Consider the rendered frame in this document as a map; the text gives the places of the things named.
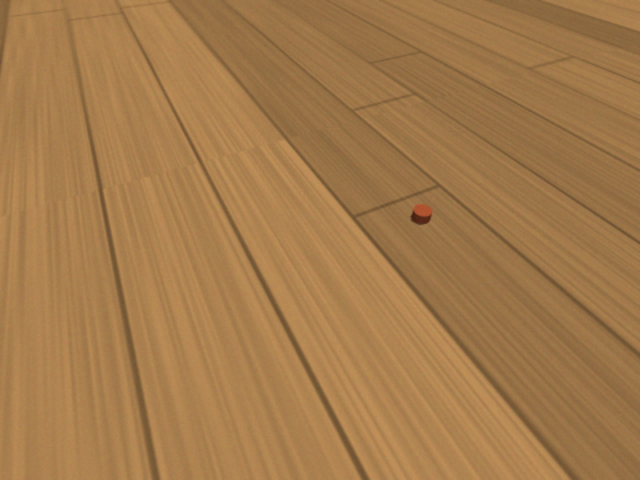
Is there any tin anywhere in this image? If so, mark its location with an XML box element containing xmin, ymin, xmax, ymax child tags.
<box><xmin>412</xmin><ymin>204</ymin><xmax>432</xmax><ymax>224</ymax></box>

